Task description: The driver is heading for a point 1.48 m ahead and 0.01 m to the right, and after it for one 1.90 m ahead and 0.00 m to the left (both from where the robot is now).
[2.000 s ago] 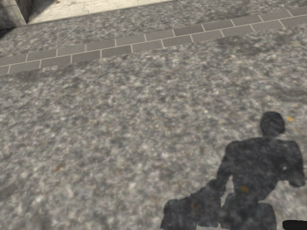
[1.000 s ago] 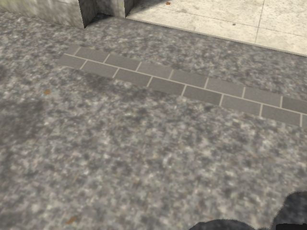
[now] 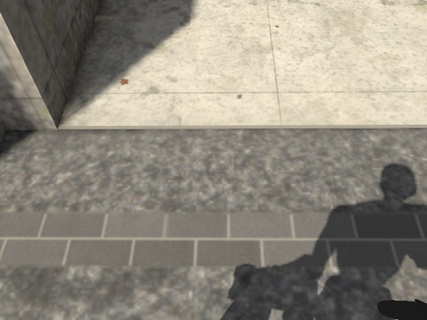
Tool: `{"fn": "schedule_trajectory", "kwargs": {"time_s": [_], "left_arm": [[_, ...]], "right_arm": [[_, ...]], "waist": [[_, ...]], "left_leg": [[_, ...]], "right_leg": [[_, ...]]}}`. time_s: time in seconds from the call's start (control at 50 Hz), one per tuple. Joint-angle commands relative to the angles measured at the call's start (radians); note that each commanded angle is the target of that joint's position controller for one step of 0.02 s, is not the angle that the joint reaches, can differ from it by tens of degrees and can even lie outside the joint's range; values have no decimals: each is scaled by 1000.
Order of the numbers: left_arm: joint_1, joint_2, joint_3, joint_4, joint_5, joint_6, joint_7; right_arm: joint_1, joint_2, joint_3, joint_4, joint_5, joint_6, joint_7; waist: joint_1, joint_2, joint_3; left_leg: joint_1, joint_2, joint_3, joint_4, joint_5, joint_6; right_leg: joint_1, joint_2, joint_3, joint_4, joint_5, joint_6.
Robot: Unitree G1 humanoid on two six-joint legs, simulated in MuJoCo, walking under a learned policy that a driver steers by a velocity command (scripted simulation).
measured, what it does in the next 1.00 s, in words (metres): walks ahead: left foot, then right foot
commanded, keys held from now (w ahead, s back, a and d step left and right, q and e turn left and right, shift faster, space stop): w+e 0.26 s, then w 0.30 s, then w+q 0.38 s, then q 0.06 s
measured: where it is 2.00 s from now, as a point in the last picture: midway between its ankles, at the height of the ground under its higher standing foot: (253, 209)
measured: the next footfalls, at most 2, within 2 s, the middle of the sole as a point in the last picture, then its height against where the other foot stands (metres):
left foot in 0.12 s outside the picture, level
right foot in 0.62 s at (297, 319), level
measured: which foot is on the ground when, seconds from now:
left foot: up 0.00-0.10, down 0.12-0.64, up 0.66-1.00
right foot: down 0.00-0.14, up 0.16-0.60, down 0.62-1.00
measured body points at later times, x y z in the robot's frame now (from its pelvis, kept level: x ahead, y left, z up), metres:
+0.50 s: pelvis +0.27 +0.03 +0.00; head +0.30 +0.02 +0.45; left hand +0.54 +0.20 -0.08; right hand +0.20 -0.25 -0.12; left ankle +0.22 +0.16 -0.74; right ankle +0.38 -0.16 -0.70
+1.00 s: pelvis +0.52 -0.08 +0.00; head +0.54 -0.08 +0.45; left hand +0.59 +0.20 -0.12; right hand +0.65 -0.35 -0.11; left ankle +0.70 +0.06 -0.69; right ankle +0.42 -0.16 -0.74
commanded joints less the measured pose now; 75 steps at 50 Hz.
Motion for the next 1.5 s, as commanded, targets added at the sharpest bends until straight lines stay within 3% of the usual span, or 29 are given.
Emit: {"fn": "schedule_trajectory", "kwargs": {"time_s": [0.02,0.08,0.12,0.14,0.16,0.18,0.22,0.28,0.34,0.54,0.58,0.62,0.64,0.66,0.68,0.7,0.78,0.98,1.04,1.1,1.12,1.14,1.16,1.18,1.2,1.24,1.3,1.36,1.5], "left_arm": [[27,170,50,-46,-10,-3,11],[13,158,50,-46,-6,1,13],[4,89,27,-59,3,0,8],[77,14,2,-69,23,-6,6],[156,24,-4,-105,-17,-14,6],[111,128,19,-76,-28,-10,11],[-30,149,30,-97,-5,3,10],[-33,93,27,-104,-9,11,-3],[-73,44,11,-118,-1,12,-3],[-325,30,-12,-179,-3,-25,-46],[-297,57,1,-178,2,-29,-48],[-51,132,45,-105,13,-29,-35],[136,218,69,-75,27,-21,-16],[135,268,69,-77,35,-18,-15],[126,173,49,-77,28,-22,-16],[69,138,34,-68,20,-28,-17],[-88,51,17,-45,32,-62,-26],[-62,122,45,48,29,-61,12],[-40,151,54,68,10,-32,25],[-80,184,66,55,-14,-4,40],[-98,172,61,48,-19,1,40],[-55,137,47,41,4,-6,36],[84,12,10,20,67,-17,18],[79,80,9,27,38,-31,4],[-48,131,25,3,-2,-31,3],[-116,124,25,-4,19,-12,30],[-76,114,30,-3,32,19,40],[-92,85,20,-3,37,25,47],[-182,86,17,-28,20,22,33]], "right_arm": [[-73,-86,-23,-77,15,-19,7],[-24,-128,-47,-68,20,-32,10],[148,-173,-73,-37,5,-42,0],[274,-233,-88,-30,-5,-39,-6],[340,-281,-103,13,-2,-22,4],[288,-185,-82,-13,10,-20,5],[198,-118,-58,-23,0,-11,0],[165,-76,-47,6,-4,-16,-6],[200,-104,-57,46,2,-26,-1],[301,-180,-69,150,39,14,0],[302,-195,-71,164,46,26,-3],[290,-177,-59,168,45,32,-7],[286,-111,-31,134,12,25,-6],[393,-11,-1,118,18,7,-2],[323,-130,-33,133,45,-3,1],[252,-153,-44,104,62,-6,4],[260,-87,-47,126,42,33,-5],[13,-16,-27,31,19,48,30],[-20,-31,-34,-13,15,49,51],[117,-97,-69,-5,14,56,60],[238,-143,-95,23,14,56,50],[310,-221,-120,32,12,61,24],[254,-310,-125,3,0,68,6],[265,-274,-113,-47,-7,61,18],[218,-220,-103,-59,1,57,25],[111,-144,-82,-61,31,62,15],[63,-144,-83,-82,0,71,0],[85,-171,-93,-80,6,80,-20],[73,-164,-91,-100,17,118,-44]], "waist": [[6,-117,-60],[-39,-152,-65],[-129,-121,-164],[-139,63,-306],[-104,372,-359],[-131,192,-244],[-127,47,-82],[-88,101,-37],[-87,62,-20],[-144,55,28],[-105,69,7],[35,49,-146],[102,-83,-305],[26,-310,-427],[71,-187,-364],[50,-174,-218],[-63,-136,-76],[-19,-55,57],[-19,-80,29],[-104,-115,-72],[-170,-86,-136],[-194,39,-201],[-50,276,-306],[-120,142,-536],[-146,38,-428],[-87,-32,-198],[-28,39,-159],[-36,43,-193],[-76,122,-173]], "left_leg": [[198,-76,45,-115,89,3],[261,-70,26,-160,-12,51],[530,3,-12,-194,-58,122],[807,203,-234,-184,-125,200],[965,365,-719,-339,-485,331],[877,330,-691,-391,-673,301],[655,248,-379,-395,-410,246],[522,163,-159,-451,-193,240],[519,173,-79,-493,-68,283],[634,191,77,-481,108,252],[665,200,79,-405,281,234],[559,125,137,-111,459,185],[325,64,168,219,119,141],[7,-100,99,523,-551,92],[-82,-57,-14,627,-544,97],[-135,-15,7,626,-454,104],[26,66,14,514,-234,81],[-5,31,96,58,113,77],[27,-3,146,-16,57,102],[200,-92,203,-49,-71,156],[367,-130,204,-134,8,188],[597,-46,59,-171,368,237],[919,206,-313,-48,833,421],[959,307,-560,-175,602,531],[868,250,-452,-238,425,482],[585,165,-312,-303,205,390],[366,100,-235,-345,219,361],[359,77,-211,-323,262,352],[343,32,-310,-349,-326,295]], "right_leg": [[-94,-205,181,-61,150,-129],[-30,-241,274,33,105,-99],[-90,-166,222,253,102,-43],[-258,-66,111,554,-188,8],[-572,-24,25,832,-384,46],[-647,-93,60,937,-298,59],[-618,-156,7,924,-148,67],[-525,-208,-12,823,-68,70],[-549,-204,-16,702,-27,80],[-441,-173,-132,217,171,48],[-347,-144,-152,163,114,15],[46,-111,-171,109,170,-34],[366,-332,65,152,219,-98],[563,-548,511,16,19,-234],[487,-524,511,-37,-85,-210],[371,-488,347,-57,-46,-174],[50,-377,46,-193,164,-126],[62,-353,-289,-232,441,-85],[153,-375,-322,-126,646,-60],[199,-367,-333,124,914,-18],[152,-327,-349,309,856,18],[-32,-257,-355,584,513,88],[-415,-86,-282,964,-480,160],[-462,-55,-47,1097,-503,153],[-510,-100,-20,1071,-399,128],[-518,-165,-40,921,-250,125],[-371,-159,-47,791,-179,131],[-367,-139,-47,662,-131,159],[-324,-114,-30,404,-28,166]]}}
